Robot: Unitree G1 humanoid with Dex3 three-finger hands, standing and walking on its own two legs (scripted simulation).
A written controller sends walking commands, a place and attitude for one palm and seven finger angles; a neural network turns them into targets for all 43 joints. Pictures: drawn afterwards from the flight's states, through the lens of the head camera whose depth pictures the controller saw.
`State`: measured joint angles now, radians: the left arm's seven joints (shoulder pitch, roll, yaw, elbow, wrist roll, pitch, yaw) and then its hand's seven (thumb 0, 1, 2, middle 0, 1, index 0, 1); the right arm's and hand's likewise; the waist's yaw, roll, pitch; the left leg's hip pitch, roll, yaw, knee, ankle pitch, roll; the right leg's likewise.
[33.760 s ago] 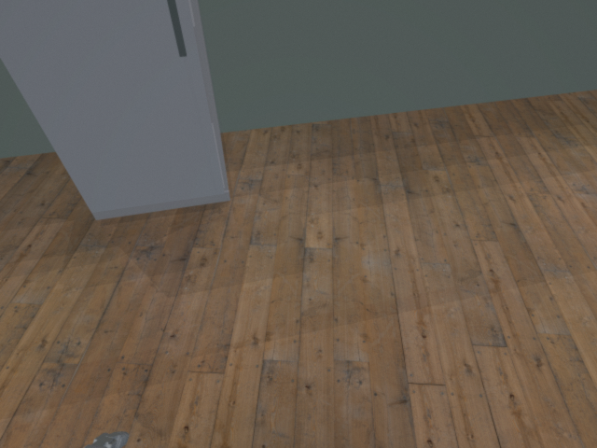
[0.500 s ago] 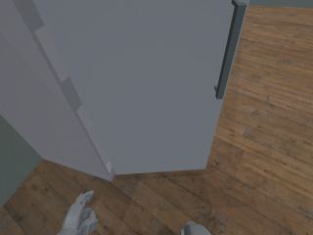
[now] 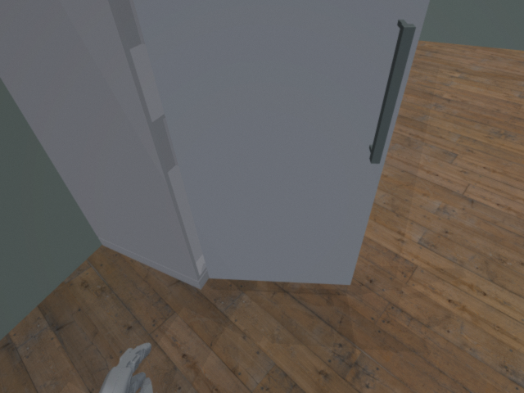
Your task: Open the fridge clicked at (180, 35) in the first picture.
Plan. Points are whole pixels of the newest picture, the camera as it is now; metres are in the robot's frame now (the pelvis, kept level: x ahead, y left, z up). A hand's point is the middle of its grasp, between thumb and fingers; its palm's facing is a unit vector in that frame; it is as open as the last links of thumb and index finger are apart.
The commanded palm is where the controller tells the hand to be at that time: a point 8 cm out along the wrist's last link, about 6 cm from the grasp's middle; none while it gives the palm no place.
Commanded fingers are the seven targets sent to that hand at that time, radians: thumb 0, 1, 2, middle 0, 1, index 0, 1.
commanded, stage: stop stepping back and stand still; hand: right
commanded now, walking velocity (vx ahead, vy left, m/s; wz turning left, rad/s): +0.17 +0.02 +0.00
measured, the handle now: (386, 99) +0.70 -0.23 +0.15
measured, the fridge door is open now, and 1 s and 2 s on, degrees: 68 68 68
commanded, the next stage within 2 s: let the arm hang, fingers relaxed in 0.64 s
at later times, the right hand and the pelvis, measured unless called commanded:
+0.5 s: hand out of the picture +0.17 -0.29 +0.17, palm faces +0.48 +0.79 -0.37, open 7.4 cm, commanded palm +0.12 -0.31 +0.19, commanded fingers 0.00 -0.90 -0.90 0.20 0.30 0.20 0.30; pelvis -0.03 -0.02 +0.01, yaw +1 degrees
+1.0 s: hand out of the picture +0.08 -0.22 -0.15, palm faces -0.06 +0.97 -0.23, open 7.4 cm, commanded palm none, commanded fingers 0.00 -0.90 -0.90 0.20 0.30 0.20 0.30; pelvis -0.03 -0.03 +0.00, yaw +0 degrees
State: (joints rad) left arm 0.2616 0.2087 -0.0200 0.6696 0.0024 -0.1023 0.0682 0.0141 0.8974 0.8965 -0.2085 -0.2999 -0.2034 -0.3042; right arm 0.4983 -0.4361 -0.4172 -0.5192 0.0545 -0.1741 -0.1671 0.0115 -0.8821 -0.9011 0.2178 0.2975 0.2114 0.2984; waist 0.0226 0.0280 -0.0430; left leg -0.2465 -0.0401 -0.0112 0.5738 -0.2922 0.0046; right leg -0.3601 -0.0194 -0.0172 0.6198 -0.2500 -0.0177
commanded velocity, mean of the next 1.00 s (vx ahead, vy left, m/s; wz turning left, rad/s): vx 0.02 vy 0.01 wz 0.00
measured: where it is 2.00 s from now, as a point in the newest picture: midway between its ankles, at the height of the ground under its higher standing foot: outside the picture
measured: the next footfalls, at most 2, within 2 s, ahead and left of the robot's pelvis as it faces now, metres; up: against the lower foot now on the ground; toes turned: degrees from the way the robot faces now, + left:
right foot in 0.36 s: +0.08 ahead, -0.11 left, +0.00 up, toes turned -1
